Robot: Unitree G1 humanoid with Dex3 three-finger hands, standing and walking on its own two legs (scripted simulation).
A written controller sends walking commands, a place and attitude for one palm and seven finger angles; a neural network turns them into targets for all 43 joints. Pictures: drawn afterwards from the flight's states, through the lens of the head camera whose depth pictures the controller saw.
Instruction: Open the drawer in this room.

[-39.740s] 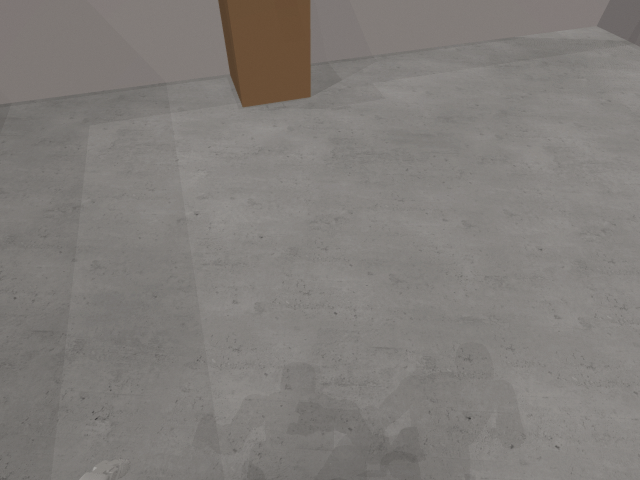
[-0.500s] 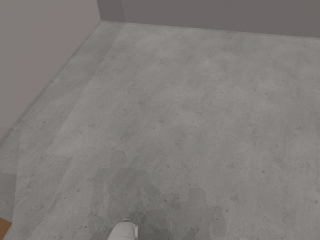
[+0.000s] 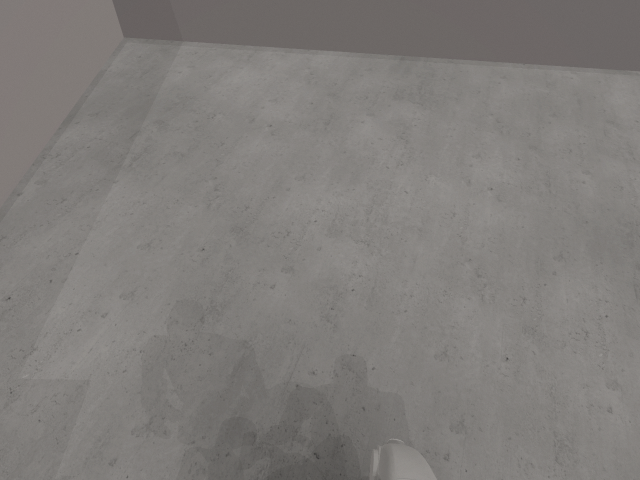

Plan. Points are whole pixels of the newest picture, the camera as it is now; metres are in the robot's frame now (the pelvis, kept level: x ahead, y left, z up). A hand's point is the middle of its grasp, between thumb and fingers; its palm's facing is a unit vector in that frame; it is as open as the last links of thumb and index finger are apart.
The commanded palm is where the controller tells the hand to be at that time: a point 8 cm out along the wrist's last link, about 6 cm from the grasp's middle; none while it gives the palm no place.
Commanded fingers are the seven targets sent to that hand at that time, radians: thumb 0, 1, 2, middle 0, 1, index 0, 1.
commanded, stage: turn to face it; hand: left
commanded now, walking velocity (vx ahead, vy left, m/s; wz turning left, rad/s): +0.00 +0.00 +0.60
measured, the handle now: out of the picture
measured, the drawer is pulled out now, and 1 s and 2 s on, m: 0.00 0.00 0.00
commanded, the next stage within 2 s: none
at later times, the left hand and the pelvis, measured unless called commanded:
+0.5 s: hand out of the picture +0.10 +0.20 -0.19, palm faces +0.30 -0.94 -0.18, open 7.3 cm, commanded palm none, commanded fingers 0.00 0.90 0.90 -0.20 -0.30 -0.20 -0.30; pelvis +0.04 -0.01 -0.02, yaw +16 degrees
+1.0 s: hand out of the picture +0.00 +0.20 -0.17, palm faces +0.53 -0.80 -0.27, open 7.4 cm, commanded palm none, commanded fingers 0.00 0.90 0.90 -0.20 -0.30 -0.20 -0.30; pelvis +0.03 -0.03 -0.01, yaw +32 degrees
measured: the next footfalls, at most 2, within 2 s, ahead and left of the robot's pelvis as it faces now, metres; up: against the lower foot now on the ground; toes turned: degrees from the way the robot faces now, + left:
right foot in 0.14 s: +0.16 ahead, -0.14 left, +0.00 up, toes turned -5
left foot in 0.52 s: +0.08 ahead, +0.12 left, +0.00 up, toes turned +24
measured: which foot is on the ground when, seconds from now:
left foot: down 0.00-0.16, up 0.18-0.50, down 0.52-1.00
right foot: up 0.00-0.12, down 0.14-0.52, up 0.54-1.00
